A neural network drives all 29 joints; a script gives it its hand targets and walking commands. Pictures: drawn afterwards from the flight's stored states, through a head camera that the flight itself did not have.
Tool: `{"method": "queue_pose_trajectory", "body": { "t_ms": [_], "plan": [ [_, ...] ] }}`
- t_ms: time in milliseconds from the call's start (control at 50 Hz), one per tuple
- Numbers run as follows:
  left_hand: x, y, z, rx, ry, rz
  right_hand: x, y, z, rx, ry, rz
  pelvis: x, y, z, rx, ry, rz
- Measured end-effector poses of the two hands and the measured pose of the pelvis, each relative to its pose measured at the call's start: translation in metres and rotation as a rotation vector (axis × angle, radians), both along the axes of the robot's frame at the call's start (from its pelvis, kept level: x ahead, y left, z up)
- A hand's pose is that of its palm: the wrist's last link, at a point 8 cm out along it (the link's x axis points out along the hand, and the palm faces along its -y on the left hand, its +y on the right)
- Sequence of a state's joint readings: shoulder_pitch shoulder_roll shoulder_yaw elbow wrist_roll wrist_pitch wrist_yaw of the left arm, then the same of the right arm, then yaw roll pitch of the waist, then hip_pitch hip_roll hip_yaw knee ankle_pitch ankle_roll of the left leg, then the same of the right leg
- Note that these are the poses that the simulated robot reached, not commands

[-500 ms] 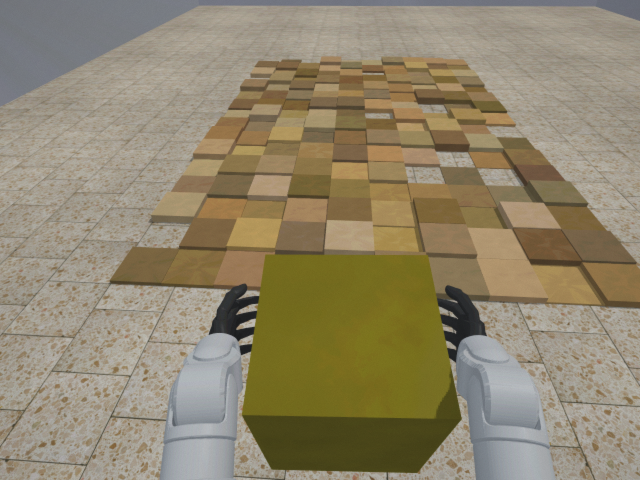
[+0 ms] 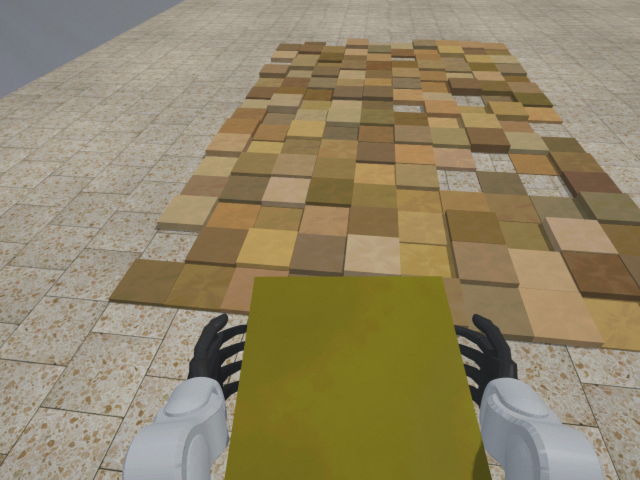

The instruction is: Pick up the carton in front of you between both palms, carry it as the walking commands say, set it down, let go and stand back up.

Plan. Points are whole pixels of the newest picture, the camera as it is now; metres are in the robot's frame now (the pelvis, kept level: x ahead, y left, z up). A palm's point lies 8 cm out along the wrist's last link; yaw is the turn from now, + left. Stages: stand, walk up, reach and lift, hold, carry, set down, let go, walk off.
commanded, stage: carry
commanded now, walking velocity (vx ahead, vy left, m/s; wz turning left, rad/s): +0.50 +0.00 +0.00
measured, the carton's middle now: (347, 406) +0.24 +0.01 +0.02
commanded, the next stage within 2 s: none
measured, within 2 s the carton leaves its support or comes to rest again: neither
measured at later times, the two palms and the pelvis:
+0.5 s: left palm (255, 202) +0.54 +0.17 +0.10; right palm (439, 208) +0.53 -0.13 +0.10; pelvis +0.32 +0.02 +0.00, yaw -1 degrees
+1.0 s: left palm (291, 108) +0.90 +0.14 +0.11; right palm (422, 111) +0.90 -0.16 +0.10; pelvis +0.66 +0.00 +0.00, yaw +0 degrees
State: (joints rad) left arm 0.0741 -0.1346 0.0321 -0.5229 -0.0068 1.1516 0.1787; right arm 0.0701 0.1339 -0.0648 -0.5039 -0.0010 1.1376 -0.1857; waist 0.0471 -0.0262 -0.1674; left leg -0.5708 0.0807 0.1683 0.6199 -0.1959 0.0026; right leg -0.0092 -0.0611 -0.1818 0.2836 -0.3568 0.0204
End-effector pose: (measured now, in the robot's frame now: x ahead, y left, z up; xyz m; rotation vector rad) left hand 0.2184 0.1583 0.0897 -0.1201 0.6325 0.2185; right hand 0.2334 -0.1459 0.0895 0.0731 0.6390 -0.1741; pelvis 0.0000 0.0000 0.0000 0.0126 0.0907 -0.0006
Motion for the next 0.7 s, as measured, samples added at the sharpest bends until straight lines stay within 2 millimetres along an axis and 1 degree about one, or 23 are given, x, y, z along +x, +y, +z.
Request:
{"method": "queue_pose_trajectory", "body": {
  "t_ms": [40,80,120,180,240,300,380,440,480,520,600,640,700],
  "plan": [
    [0.03,0.008,-0.006,-0.007,-0.012,-0.006,0.027,0.007,-0.005,-0.007,-0.012,-0.018,0.029,0.01,-0.009,0.0,-0.012,-0.008],
    [0.063,0.015,-0.015,-0.011,-0.034,-0.023,0.054,0.014,-0.013,-0.013,-0.033,-0.039,0.059,0.021,-0.021,0.005,-0.027,-0.021],
    [0.093,0.018,-0.022,-0.019,-0.014,-0.049,0.076,0.018,-0.02,-0.013,-0.013,-0.058,0.081,0.029,-0.023,0.01,-0.027,-0.036],
    [0.13,0.016,-0.02,-0.022,0.029,-0.102,0.097,0.02,-0.019,0.013,0.029,-0.083,0.111,0.038,-0.012,-0.004,-0.02,-0.055],
    [0.164,0.013,-0.009,-0.024,0.032,-0.143,0.119,0.018,-0.007,0.012,0.032,-0.116,0.143,0.042,0.002,-0.021,-0.012,-0.058],
    [0.198,0.011,0.003,-0.02,0.007,-0.158,0.151,0.017,0.008,0.007,0.008,-0.122,0.178,0.042,0.011,-0.038,-0.009,-0.051],
    [0.245,0.014,0.014,-0.018,-0.031,-0.134,0.207,0.018,0.021,-0.001,-0.029,-0.094,0.229,0.037,0.014,-0.046,-0.008,-0.039],
    [0.281,0.013,0.015,-0.012,-0.045,-0.101,0.252,0.017,0.022,-0.001,-0.043,-0.064,0.271,0.03,0.011,-0.041,-0.012,-0.032],
    [0.307,0.01,0.011,-0.006,-0.042,-0.083,0.283,0.014,0.016,0.003,-0.041,-0.048,0.301,0.024,0.006,-0.034,-0.016,-0.027],
    [0.336,0.005,0.004,0.001,-0.034,-0.071,0.315,0.008,0.007,0.011,-0.033,-0.037,0.333,0.017,-0.002,-0.025,-0.021,-0.019],
    [0.401,-0.011,-0.016,0.026,-0.02,-0.057,0.384,-0.008,-0.022,0.041,-0.02,-0.021,0.399,-0.001,-0.023,-0.033,-0.038,0.003],
    [0.427,-0.016,-0.023,0.029,0.021,-0.045,0.415,-0.013,-0.032,0.046,0.022,-0.005,0.424,-0.009,-0.023,-0.037,-0.033,0.016],
    [0.456,-0.019,-0.023,0.02,0.068,-0.013,0.453,-0.015,-0.03,0.04,0.07,0.024,0.456,-0.017,-0.01,-0.017,-0.024,0.032]
  ]
}}
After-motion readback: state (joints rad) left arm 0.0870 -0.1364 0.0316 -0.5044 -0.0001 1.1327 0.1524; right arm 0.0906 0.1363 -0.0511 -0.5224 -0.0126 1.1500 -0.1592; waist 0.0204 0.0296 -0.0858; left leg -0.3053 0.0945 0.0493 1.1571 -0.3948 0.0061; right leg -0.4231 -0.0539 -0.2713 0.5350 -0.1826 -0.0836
